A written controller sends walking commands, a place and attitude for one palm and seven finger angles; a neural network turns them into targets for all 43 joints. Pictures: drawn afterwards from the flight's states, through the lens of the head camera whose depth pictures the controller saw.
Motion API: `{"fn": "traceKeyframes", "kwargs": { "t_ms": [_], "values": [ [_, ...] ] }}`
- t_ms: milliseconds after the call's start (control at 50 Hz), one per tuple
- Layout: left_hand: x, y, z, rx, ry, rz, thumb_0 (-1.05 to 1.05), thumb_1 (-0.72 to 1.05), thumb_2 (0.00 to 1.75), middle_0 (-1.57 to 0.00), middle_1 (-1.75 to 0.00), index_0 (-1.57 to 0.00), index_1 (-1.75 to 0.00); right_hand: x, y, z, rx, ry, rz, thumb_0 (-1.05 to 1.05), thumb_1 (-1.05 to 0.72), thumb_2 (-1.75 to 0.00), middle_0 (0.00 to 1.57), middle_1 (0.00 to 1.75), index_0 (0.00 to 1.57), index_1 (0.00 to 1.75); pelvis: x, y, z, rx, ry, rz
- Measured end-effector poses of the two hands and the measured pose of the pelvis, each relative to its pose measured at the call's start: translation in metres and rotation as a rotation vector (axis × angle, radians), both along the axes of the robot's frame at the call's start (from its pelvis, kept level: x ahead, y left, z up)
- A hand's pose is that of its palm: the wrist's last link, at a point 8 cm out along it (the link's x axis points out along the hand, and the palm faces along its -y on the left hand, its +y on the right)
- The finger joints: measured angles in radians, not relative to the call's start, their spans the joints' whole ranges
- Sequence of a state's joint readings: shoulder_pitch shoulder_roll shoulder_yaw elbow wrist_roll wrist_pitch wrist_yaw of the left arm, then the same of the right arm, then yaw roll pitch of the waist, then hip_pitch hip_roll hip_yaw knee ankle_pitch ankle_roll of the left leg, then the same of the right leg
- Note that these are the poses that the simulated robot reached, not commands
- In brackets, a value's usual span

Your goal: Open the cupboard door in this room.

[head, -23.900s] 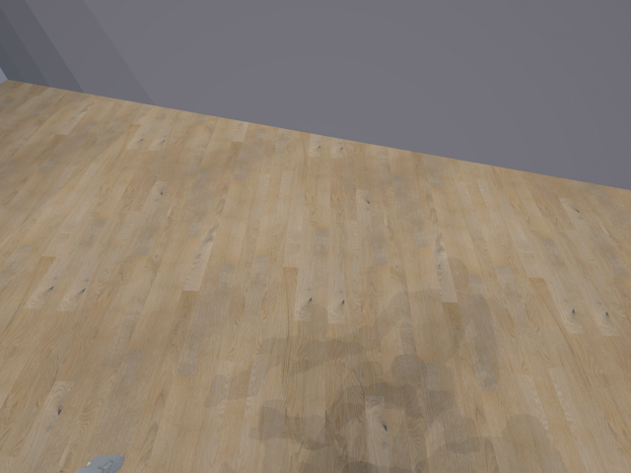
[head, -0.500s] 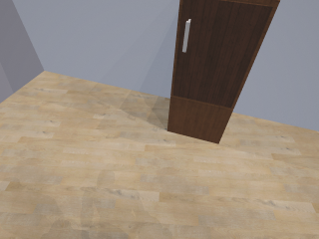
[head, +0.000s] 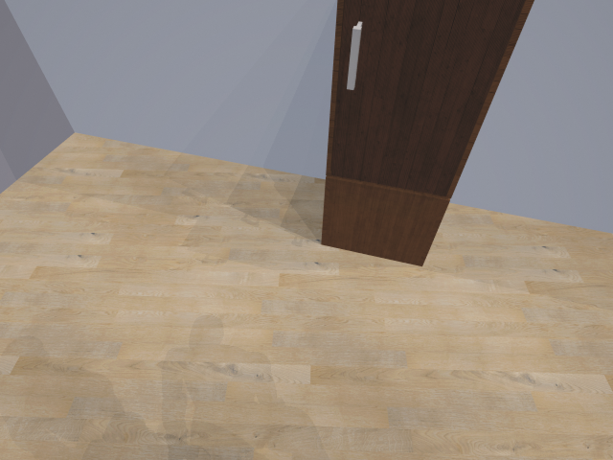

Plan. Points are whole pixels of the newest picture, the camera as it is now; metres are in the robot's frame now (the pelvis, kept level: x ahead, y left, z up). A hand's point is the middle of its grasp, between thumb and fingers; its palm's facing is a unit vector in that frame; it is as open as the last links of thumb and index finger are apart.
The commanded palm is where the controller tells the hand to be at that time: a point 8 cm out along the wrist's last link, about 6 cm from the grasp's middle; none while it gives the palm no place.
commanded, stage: look at it before walking up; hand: left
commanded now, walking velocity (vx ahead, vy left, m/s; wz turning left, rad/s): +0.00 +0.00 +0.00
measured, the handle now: (355, 56) +1.02 -0.06 +0.06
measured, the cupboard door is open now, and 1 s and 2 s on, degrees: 0 0 0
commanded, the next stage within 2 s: turn to face it in 0.44 s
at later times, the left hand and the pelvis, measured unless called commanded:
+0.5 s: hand out of the picture -0.01 +0.16 -0.18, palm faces +0.03 -0.98 -0.17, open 7.3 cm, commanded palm none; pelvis +0.01 +0.00 +0.00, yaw +0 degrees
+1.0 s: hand out of the picture +0.02 +0.17 -0.19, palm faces -0.06 -0.98 -0.21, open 7.3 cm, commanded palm none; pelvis -0.01 -0.01 -0.01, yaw -6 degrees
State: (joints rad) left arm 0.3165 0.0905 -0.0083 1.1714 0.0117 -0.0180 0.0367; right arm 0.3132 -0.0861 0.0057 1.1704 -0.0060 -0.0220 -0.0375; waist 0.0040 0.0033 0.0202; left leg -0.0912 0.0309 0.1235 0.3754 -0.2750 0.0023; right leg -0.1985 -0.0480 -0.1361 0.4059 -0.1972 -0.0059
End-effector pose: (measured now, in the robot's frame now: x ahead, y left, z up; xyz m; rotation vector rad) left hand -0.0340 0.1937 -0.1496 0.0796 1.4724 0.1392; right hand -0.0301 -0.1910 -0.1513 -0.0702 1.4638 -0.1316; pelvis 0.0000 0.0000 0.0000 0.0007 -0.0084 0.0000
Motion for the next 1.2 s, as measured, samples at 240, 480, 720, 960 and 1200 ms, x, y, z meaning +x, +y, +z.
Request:
{"fn": "traceKeyframes", "kwargs": {
  "t_ms": [240, 480, 720, 960, 1200],
  "values": [
    [0.021, 0.016, 0.001, 0.040, -0.031, -0.014, 0.01, 0.92, 0.90, -0.20, -0.29, -0.20, -0.30, 0.002, -0.002, 0.000, -0.009, 0.006, -0.011, 0.00, -0.91, -0.90, 0.19, 0.30, 0.20, 0.30, 0.008, 0.001, -0.001, -0.001, -0.003, 0.000],
    [0.021, 0.014, 0.001, 0.034, -0.023, -0.014, 0.01, 0.92, 0.90, -0.20, -0.29, -0.20, -0.30, 0.010, -0.010, 0.001, -0.027, -0.001, -0.004, 0.00, -0.91, -0.90, 0.19, 0.30, 0.20, 0.30, 0.011, 0.000, -0.001, -0.001, -0.004, 0.001],
    [0.022, 0.013, -0.001, 0.028, -0.010, -0.025, 0.01, 0.91, 0.90, -0.20, -0.29, -0.20, -0.30, 0.017, -0.017, -0.001, -0.047, -0.024, -0.017, 0.00, -0.91, -0.90, 0.19, 0.30, 0.20, 0.30, 0.007, -0.001, -0.003, -0.003, -0.003, -0.025],
    [0.049, 0.025, -0.006, 0.064, -0.046, -0.102, 0.01, 0.91, 0.90, -0.20, -0.29, -0.20, -0.30, 0.001, -0.027, -0.010, -0.058, -0.032, -0.099, 0.00, -0.91, -0.90, 0.19, 0.30, 0.20, 0.30, -0.006, -0.005, -0.012, 0.008, 0.006, -0.089],
    [0.093, 0.033, -0.007, 0.069, -0.156, -0.174, 0.01, 0.91, 0.90, -0.20, -0.29, -0.20, -0.30, -0.006, -0.037, -0.008, -0.094, -0.073, -0.136, 0.00, -0.91, -0.90, 0.19, 0.30, 0.20, 0.30, -0.019, 0.000, -0.015, 0.008, 0.023, -0.118]
  ]
}}
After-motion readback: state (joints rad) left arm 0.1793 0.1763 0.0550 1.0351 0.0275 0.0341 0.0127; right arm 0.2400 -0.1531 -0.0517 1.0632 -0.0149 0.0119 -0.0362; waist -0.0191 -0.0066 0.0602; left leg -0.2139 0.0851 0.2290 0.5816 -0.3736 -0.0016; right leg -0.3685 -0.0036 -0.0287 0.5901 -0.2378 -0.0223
